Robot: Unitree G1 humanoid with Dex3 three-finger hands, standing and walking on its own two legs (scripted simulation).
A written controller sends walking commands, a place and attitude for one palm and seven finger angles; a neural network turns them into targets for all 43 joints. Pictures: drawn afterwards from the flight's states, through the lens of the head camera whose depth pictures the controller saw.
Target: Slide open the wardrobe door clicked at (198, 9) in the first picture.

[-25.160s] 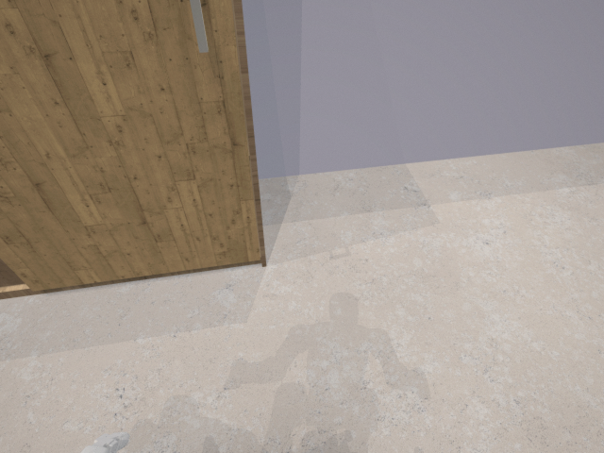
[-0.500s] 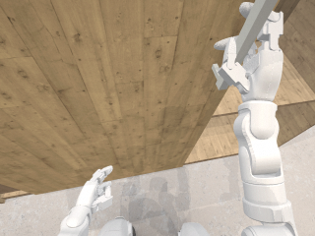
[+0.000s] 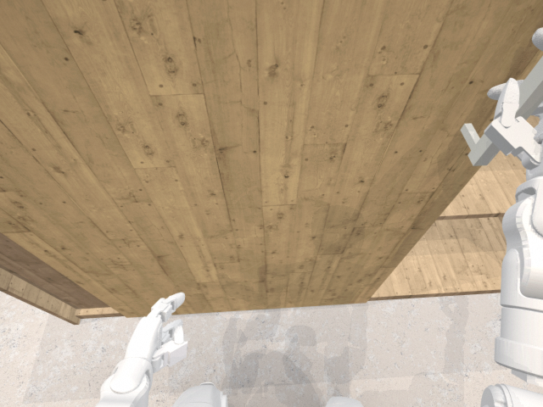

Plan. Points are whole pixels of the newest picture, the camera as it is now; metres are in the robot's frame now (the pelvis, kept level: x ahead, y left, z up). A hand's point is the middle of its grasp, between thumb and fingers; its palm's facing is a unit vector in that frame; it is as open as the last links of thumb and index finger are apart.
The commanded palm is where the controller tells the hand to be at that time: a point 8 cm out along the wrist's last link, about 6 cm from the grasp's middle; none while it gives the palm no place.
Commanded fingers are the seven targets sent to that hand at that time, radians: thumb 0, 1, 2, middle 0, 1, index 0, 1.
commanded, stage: stop walking and hold the door there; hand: right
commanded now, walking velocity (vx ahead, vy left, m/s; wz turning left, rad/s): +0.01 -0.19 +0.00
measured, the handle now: (517, 86) +0.41 -0.29 +0.23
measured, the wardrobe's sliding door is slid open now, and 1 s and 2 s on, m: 0.64 0.64 0.64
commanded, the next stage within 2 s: none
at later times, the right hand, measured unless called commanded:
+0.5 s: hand (500, 116) +0.37 -0.26 +0.22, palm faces +0.55 +0.81 -0.20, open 7.0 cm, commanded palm +0.32 -0.29 +0.20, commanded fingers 0.00 -0.90 -0.90 0.45 1.40 0.45 1.40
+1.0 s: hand (505, 115) +0.37 -0.26 +0.22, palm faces +0.54 +0.81 -0.24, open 6.9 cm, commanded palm +0.32 -0.29 +0.20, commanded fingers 0.00 -0.90 -0.90 0.45 1.40 0.45 1.40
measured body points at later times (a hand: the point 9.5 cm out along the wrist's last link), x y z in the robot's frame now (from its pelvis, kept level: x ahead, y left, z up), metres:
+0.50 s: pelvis -0.03 +0.04 -0.01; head -0.04 +0.05 +0.44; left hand +0.06 +0.34 -0.10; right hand +0.33 -0.30 +0.23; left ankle -0.02 +0.17 -0.74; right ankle +0.03 -0.06 -0.74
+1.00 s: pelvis -0.02 +0.04 +0.00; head -0.04 +0.06 +0.45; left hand +0.08 +0.32 -0.11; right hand +0.33 -0.30 +0.24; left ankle -0.02 +0.17 -0.74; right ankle +0.03 -0.06 -0.74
